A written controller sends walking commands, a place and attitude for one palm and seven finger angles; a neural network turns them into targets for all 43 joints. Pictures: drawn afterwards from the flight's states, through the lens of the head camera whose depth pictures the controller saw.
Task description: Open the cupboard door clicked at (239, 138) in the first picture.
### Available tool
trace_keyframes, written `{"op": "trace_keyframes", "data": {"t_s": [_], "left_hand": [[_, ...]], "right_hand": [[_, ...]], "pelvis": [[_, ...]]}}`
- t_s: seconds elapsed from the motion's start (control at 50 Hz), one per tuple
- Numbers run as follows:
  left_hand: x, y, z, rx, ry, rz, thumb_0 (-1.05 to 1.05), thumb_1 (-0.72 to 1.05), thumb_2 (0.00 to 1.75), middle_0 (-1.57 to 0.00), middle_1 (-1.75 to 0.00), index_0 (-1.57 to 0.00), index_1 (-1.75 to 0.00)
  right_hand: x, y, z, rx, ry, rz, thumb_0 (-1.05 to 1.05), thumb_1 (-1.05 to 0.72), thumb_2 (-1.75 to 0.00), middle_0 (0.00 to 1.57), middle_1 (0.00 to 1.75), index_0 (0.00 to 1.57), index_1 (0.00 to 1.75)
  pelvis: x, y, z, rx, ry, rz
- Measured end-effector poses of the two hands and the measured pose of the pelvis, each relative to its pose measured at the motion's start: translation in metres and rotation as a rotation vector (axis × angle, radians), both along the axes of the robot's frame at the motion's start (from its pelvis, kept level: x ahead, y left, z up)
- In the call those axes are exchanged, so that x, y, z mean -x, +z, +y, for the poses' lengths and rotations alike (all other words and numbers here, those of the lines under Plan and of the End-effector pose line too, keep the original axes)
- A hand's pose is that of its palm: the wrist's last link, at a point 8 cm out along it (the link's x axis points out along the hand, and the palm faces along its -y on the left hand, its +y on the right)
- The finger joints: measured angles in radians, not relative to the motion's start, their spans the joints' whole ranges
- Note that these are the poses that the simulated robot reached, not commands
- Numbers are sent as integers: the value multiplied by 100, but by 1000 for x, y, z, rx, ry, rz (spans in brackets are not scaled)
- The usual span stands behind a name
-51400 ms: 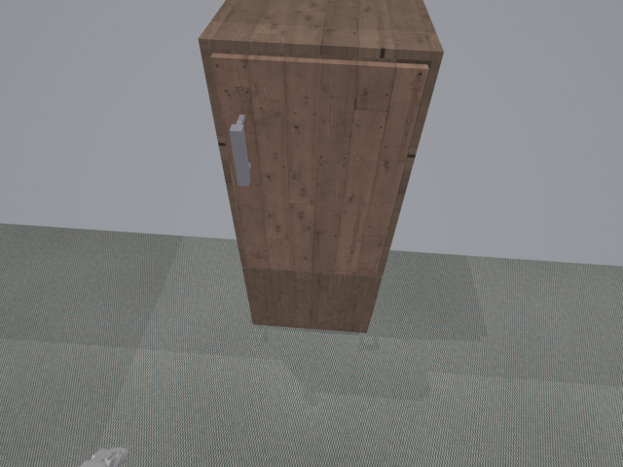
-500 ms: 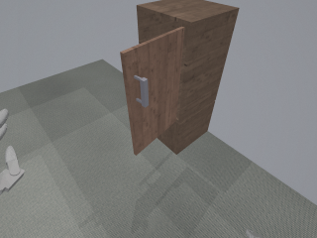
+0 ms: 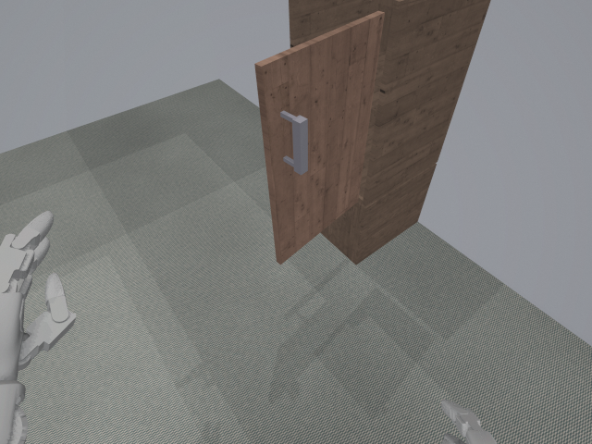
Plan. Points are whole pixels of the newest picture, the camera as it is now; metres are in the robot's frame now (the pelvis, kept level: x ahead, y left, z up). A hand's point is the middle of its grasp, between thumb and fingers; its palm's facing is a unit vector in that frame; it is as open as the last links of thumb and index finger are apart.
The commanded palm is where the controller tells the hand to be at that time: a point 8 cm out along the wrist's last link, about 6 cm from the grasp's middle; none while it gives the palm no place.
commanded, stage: let the arm hang, fingers relaxed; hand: left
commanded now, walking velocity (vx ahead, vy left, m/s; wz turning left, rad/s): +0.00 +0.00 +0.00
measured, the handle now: (293, 142) +0.68 +0.05 +0.03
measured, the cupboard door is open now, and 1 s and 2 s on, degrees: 98 98 98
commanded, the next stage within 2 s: look to check the result in 1.06 s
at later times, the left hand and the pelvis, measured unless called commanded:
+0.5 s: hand out of the picture +0.01 +0.22 -0.16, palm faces +0.05 -0.97 -0.26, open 7.2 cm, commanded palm none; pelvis -0.01 +0.01 +0.01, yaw +2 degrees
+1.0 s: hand out of the picture +0.04 +0.22 -0.16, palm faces +0.03 -0.97 -0.25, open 7.4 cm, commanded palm none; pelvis +0.00 +0.02 +0.01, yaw +1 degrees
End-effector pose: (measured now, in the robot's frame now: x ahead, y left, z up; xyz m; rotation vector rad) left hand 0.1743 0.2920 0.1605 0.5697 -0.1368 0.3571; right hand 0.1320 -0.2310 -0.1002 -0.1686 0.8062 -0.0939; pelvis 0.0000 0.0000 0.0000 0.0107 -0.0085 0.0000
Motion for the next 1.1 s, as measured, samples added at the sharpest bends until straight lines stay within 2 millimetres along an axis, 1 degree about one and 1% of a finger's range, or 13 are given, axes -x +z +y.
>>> {"op": "trace_keyframes", "data": {"t_s": [0.02, 0.06, 0.1, 0.14, 0.16, 0.2, 0.24, 0.3, 0.4, 0.52, 0.64, 0.82, 1.1], "left_hand": [[-6, -24, 5, 39, 9, 99, 1, 89, 90, -21, -30, -21, -30], [-12, -86, 12, 145, 42, 322, 0, 89, 90, -20, -30, -21, -30], [-4, -152, 7, 252, 83, 570, 0, 90, 90, -20, -30, -20, -30], [18, -210, -11, 345, 104, 802, 1, 90, 90, -20, -30, -20, -30], [33, -233, -24, 387, 105, 904, 1, 90, 90, -20, -30, -20, -30], [67, -267, -50, 465, 94, 1078, 1, 90, 90, -20, -30, -20, -30], [102, -289, -73, 545, 93, 1204, 1, 91, 90, -20, -30, -20, -30], [124, -296, -66, 600, 181, 1215, -3, 99, 90, -21, -30, -21, -30], [154, -294, -46, 585, 239, 1303, -3, 98, 90, -21, -30, -21, -30], [176, -284, -23, 545, 306, 1364, -1, 93, 90, -20, -30, -21, -30], [181, -279, -10, 525, 336, 1383, 0, 91, 90, -20, -30, -20, -30], [166, -281, -12, 530, 312, 1379, 1, 90, 90, -20, -30, -20, -30], [133, -283, -20, 537, 266, 1357, 1, 90, 90, -20, -30, -20, -30]], "right_hand": [[1, -6, -1, -2, 12, 30, 1, -90, -90, 21, 29, 20, 30], [5, -22, -3, 6, 23, 80, 1, -90, -90, 21, 29, 20, 30], [14, -34, -4, 11, 18, 138, 1, -90, -90, 21, 29, 20, 30], [25, -41, -4, 18, 20, 190, 1, -90, -90, 21, 29, 20, 30], [32, -42, -4, 20, 18, 216, 1, -90, -90, 21, 29, 20, 30], [45, -43, -5, 20, -1, 271, 1, -90, -90, 21, 29, 20, 30], [61, -40, -6, 27, -22, 331, 1, -90, -90, 21, 29, 20, 30], [86, -35, -5, 46, -25, 433, 1, -90, -90, 20, 29, 20, 30], [118, -33, 0, 45, -40, 534, 1, -90, -90, 20, 29, 20, 30], [139, -38, 11, 11, -58, 576, 1, -90, -90, 20, 29, 20, 30], [150, -42, 19, -7, -69, 600, 1, -90, -90, 20, 29, 20, 30], [147, -41, 19, 2, -80, 608, 1, -90, -90, 20, 29, 20, 30], [107, -33, 6, 40, -75, 552, 1, -90, -90, 20, 29, 20, 30]], "pelvis": [[1, -2, 3, 1, 11, 4], [2, -11, 10, 16, 25, 16], [4, -16, 11, -8, 24, 20], [6, -17, 9, -30, 19, 11], [6, -17, 8, -30, 17, 4], [7, -14, 6, -26, 15, -4], [8, -11, 4, -18, 22, -10], [10, -5, 1, -7, 36, -17], [12, 4, 5, 12, 34, -23], [13, 8, 13, 12, 25, -26], [12, 9, 19, 8, 17, -26], [7, 10, 23, 2, 12, -26], [-6, 12, 22, 4, 13, -23]]}}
